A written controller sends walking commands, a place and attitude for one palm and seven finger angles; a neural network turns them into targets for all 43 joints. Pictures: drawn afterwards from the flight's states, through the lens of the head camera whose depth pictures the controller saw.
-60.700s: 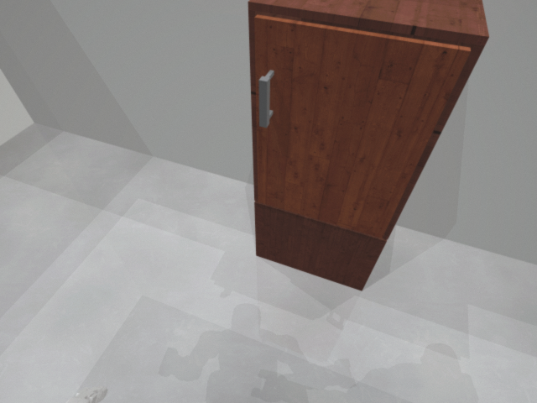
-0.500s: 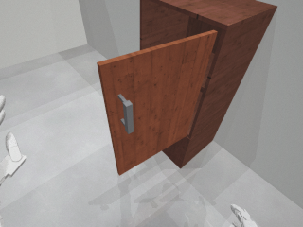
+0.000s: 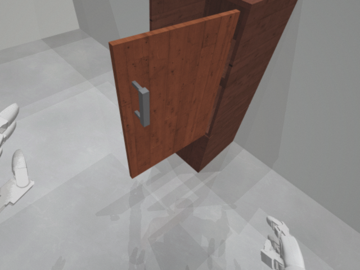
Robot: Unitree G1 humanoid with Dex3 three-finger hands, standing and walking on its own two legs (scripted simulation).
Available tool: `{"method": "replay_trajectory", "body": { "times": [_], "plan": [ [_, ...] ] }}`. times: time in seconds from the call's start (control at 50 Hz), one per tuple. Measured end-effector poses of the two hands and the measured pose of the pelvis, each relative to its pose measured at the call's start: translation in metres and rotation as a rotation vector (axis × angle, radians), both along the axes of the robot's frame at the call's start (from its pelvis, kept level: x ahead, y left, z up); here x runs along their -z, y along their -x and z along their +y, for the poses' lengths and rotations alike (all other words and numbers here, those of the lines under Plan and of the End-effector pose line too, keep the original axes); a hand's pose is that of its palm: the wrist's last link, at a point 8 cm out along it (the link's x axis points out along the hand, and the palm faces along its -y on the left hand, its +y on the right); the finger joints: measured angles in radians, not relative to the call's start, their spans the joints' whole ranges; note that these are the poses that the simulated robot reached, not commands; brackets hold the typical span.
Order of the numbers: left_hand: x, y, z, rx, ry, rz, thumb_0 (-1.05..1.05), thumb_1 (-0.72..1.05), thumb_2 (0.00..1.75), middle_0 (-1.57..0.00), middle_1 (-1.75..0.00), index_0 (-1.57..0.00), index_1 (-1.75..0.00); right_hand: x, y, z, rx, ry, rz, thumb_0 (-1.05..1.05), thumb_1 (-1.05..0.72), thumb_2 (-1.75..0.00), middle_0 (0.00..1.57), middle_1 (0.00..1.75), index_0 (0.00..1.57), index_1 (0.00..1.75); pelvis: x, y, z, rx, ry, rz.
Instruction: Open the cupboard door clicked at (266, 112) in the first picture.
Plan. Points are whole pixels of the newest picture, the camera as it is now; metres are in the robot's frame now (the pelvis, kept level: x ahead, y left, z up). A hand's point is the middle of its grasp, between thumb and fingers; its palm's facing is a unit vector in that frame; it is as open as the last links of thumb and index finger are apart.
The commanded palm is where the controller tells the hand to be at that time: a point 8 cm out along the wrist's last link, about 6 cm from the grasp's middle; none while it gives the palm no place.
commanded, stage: stop stepping back and stand still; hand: left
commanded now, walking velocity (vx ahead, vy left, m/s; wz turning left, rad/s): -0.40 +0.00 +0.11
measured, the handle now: (140, 104) +0.52 +0.14 +0.05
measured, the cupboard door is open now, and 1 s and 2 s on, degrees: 84 84 84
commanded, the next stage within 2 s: let the arm hang, fingers relaxed in 1.38 s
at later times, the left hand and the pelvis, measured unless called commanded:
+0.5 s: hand out of the picture +0.08 +0.25 +0.17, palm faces +0.45 -0.81 -0.38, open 7.5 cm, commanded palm +0.01 +0.30 +0.18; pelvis -0.12 -0.01 +0.00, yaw +1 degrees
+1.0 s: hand out of the picture +0.07 +0.26 +0.17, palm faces +0.47 -0.74 -0.48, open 7.5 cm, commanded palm +0.00 +0.30 +0.18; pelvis -0.12 -0.01 +0.00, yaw +2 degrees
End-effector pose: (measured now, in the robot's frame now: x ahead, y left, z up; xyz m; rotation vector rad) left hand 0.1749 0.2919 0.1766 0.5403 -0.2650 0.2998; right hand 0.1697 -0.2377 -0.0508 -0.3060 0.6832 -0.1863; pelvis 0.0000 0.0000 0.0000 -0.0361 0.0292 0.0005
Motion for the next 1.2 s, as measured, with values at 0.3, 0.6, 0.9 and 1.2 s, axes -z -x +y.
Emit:
{"method": "replay_trajectory", "body": {
  "times": [0.3, 0.6, 0.9, 1.2],
  "plan": [
    [-0.015, 0.114, -0.005, -0.064, -0.064, 0.041, 0.01, 0.88, 0.90, -0.21, -0.30, -0.21, -0.30, 0.015, 0.117, -0.006, 0.007, -0.057, 0.047, 0.01, -0.90, -0.90, 0.20, 0.30, 0.21, 0.30, -0.005, 0.094, -0.013, 0.002, -0.024, -0.044],
    [-0.008, 0.148, -0.003, -0.077, -0.021, -0.052, 0.01, 0.88, 0.90, -0.21, -0.30, -0.21, -0.30, 0.022, 0.191, -0.018, 0.085, -0.041, 0.037, 0.02, -0.90, -0.90, 0.20, 0.30, 0.20, 0.30, 0.002, 0.134, -0.013, -0.016, -0.041, -0.064],
    [-0.005, 0.162, 0.002, -0.117, 0.007, -0.059, 0.01, 0.88, 0.90, -0.21, -0.30, -0.21, -0.30, 0.025, 0.165, -0.011, 0.003, -0.012, 0.055, 0.02, -0.90, -0.90, 0.20, 0.30, 0.21, 0.30, 0.004, 0.133, -0.007, -0.039, -0.027, -0.045],
    [-0.003, 0.130, -0.004, -0.107, -0.011, 0.062, 0.01, 0.88, 0.90, -0.21, -0.30, -0.21, -0.30, 0.023, 0.113, 0.012, -0.034, -0.119, 0.028, 0.01, -0.90, -0.90, 0.20, 0.30, 0.21, 0.30, -0.004, 0.109, -0.007, -0.031, -0.035, -0.026]
  ]
}}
